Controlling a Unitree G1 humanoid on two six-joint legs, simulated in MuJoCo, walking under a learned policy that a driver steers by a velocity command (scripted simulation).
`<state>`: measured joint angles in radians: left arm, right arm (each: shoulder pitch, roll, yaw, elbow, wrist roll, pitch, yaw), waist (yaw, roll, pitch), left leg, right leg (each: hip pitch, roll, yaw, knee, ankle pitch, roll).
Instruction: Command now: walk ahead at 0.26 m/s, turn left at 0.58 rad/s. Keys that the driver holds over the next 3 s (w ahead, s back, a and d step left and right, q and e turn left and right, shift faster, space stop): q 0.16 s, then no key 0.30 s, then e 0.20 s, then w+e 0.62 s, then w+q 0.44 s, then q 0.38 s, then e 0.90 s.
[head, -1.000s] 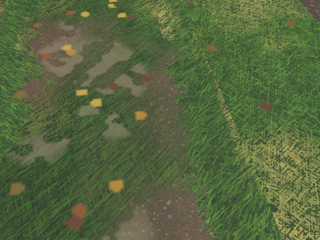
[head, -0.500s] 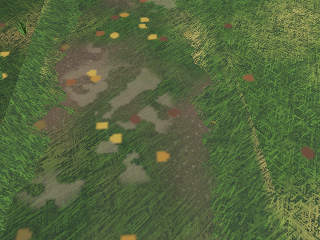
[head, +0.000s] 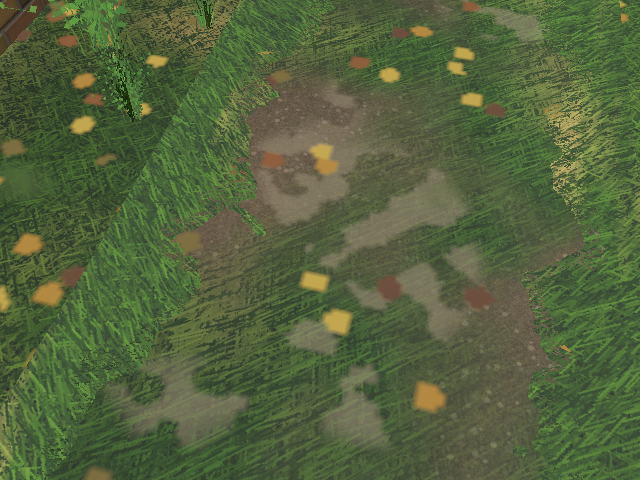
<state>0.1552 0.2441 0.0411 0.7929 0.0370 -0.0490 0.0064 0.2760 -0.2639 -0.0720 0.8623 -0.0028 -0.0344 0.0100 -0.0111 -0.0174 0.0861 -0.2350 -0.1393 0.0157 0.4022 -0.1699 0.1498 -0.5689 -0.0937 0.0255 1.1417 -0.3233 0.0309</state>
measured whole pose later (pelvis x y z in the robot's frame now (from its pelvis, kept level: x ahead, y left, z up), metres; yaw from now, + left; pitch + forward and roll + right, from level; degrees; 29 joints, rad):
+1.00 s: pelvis +0.18 -0.04 +0.01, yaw -2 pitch +1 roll +0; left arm 0.21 0.31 0.08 0.82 0.04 0.04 -0.07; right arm 0.36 -0.26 -0.04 0.89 -0.03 -0.06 -0.03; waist -0.03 -0.03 -0.02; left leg 0.01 0.00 0.10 0.22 -0.25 0.02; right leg -0.57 -0.02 0.03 0.94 -0.22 0.02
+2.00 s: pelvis +0.66 -0.17 +0.00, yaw +2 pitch +1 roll +0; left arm 0.11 0.27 0.01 0.74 0.03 -0.01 0.01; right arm 0.31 -0.28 -0.06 0.86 0.00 -0.03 0.01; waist -0.03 -0.03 0.10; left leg -0.21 -0.15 -0.07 0.37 -0.16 0.13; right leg -0.64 -0.07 0.08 1.00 -0.27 0.05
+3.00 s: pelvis +0.74 -0.18 +0.01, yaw -16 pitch +0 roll -1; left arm 0.20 0.32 0.09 0.83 0.02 0.09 -0.03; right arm 0.21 -0.25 -0.02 0.78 -0.02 0.01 -0.04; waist 0.00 -0.05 0.05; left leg -0.17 0.00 0.08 0.40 -0.23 0.05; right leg -0.42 0.04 0.06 1.01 -0.42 0.06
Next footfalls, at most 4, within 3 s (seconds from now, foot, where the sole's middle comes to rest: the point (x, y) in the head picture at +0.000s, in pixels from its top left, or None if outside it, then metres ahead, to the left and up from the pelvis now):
0.34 right None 0.26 -0.10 -0.78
0.72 left None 0.14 0.07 -0.78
1.18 right None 0.35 -0.20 -0.78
1.72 left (381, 353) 0.71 -0.13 -0.78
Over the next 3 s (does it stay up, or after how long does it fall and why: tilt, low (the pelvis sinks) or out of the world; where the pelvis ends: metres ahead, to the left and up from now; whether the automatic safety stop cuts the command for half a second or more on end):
stays up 0.74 -0.18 0.01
